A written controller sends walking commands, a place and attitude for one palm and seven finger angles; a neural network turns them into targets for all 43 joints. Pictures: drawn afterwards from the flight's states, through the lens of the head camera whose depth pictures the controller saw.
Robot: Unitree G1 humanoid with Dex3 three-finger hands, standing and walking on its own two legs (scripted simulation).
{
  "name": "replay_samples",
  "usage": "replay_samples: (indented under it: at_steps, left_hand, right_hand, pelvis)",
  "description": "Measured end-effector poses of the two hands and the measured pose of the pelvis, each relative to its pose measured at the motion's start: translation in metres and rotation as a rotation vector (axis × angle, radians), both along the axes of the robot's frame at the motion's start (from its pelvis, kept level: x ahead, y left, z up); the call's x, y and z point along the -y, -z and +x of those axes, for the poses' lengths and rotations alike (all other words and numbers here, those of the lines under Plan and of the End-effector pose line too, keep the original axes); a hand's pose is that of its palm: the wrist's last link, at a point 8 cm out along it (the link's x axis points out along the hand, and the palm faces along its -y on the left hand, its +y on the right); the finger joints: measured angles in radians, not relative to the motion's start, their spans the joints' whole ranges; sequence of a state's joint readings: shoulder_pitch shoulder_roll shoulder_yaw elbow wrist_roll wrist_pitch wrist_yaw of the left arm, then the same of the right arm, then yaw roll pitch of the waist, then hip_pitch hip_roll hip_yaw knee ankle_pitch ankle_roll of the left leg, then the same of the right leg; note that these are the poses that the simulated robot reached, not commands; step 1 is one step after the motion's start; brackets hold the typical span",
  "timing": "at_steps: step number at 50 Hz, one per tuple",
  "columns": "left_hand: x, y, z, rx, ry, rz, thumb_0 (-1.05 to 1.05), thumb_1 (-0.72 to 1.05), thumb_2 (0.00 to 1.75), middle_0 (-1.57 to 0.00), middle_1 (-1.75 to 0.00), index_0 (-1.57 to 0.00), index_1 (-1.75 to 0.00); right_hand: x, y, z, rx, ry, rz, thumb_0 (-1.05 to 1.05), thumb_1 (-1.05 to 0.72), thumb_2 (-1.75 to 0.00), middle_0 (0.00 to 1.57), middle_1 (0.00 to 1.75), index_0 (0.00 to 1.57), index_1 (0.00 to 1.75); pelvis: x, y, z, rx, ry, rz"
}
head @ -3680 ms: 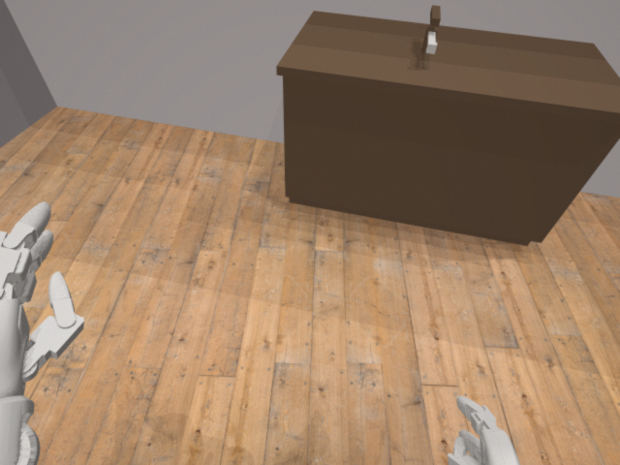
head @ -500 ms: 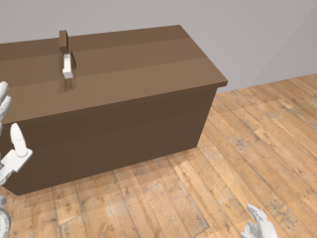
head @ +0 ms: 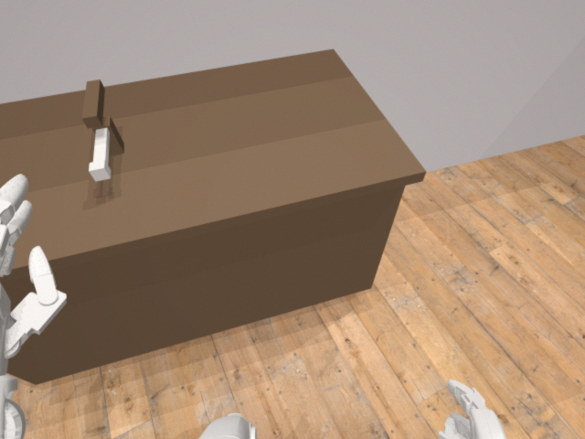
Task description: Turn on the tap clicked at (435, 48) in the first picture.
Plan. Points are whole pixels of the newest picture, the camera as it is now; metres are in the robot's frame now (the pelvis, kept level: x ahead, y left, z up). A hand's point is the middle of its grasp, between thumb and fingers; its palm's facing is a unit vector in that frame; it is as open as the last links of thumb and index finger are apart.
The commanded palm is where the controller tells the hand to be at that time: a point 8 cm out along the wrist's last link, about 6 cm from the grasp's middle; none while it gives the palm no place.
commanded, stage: take the last steps up to it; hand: left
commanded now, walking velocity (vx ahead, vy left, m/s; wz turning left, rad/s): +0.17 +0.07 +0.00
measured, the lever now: (100, 170) +0.56 +0.41 +0.00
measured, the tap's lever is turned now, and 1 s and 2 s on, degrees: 0 0 0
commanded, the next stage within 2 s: come to a stop and stand still in 0.24 s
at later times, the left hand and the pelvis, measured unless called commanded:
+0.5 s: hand (94, 235) +0.29 +0.23 +0.17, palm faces +0.45 -0.79 -0.41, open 7.4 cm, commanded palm +0.24 +0.27 +0.18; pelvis +0.07 -0.01 -0.01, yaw +0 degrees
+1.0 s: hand (72, 235) +0.29 +0.26 +0.16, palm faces +0.33 -0.87 -0.35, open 7.4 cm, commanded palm +0.23 +0.30 +0.18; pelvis +0.05 +0.03 +0.00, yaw -3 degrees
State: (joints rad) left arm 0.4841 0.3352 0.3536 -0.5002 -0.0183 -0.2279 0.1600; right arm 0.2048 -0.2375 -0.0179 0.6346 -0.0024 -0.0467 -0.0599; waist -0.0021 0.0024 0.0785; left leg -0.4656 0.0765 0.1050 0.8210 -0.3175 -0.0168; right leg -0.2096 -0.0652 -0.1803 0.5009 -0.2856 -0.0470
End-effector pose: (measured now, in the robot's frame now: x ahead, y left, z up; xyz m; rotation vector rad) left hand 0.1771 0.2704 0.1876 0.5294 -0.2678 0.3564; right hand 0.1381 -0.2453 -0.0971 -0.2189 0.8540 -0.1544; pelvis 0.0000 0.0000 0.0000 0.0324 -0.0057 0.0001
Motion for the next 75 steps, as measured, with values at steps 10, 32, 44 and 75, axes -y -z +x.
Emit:
replay_samples:
  at_steps: [10,32,44,75]
  left_hand:
    - [-0.024,0.001,0.049,0.124,0.029,-0.005,0.01,0.88,0.90,-0.21,-0.30,-0.21,-0.30]
    - [0.006,0.009,0.082,-0.018,-0.007,-0.039,0.02,0.89,0.90,-0.21,-0.30,-0.21,-0.30]
    - [-0.057,-0.018,0.097,0.178,-0.035,0.035,0.02,0.88,0.90,-0.22,-0.30,-0.21,-0.30]
    - [-0.072,0.023,0.050,0.013,0.001,-0.114,0.02,0.89,0.90,-0.21,-0.30,-0.21,-0.30]
  right_hand:
    - [-0.013,-0.014,0.057,0.128,0.037,-0.033,0.01,-0.90,-0.90,0.20,0.30,0.20,0.29]
    - [-0.001,-0.006,0.091,0.054,-0.024,0.003,0.01,-0.90,-0.90,0.21,0.30,0.20,0.30]
    - [-0.025,-0.023,0.092,0.153,-0.105,0.002,0.01,-0.90,-0.90,0.20,0.30,0.20,0.29]
    - [-0.080,-0.044,0.070,0.200,-0.130,-0.003,0.01,-0.90,-0.90,0.21,0.30,0.20,0.30]
  pelvis:
    - [-0.014,0.014,0.040,0.022,0.016,-0.011]
    - [0.007,0.003,0.078,0.009,0.000,-0.011]
    - [-0.011,0.008,0.063,0.019,0.032,-0.043]
    - [-0.050,-0.004,0.047,0.028,0.012,-0.058]
